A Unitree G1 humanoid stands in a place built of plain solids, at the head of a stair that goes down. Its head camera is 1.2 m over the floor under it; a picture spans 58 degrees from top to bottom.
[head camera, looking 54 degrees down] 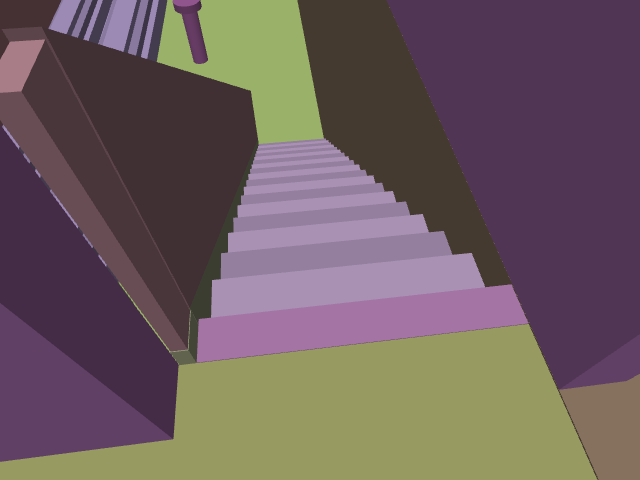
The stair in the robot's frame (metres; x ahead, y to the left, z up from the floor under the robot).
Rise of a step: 0.17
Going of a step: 0.24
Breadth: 0.99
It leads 7 degrees to the left of straight ahead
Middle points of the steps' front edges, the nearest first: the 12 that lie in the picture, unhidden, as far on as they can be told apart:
0.64 -0.12 0.00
0.87 -0.09 -0.17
1.11 -0.06 -0.34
1.35 -0.03 -0.51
1.58 0.00 -0.68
1.82 0.02 -0.85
2.06 0.05 -1.02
2.29 0.08 -1.19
2.53 0.11 -1.36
2.76 0.14 -1.53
3.00 0.17 -1.70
3.24 0.20 -1.87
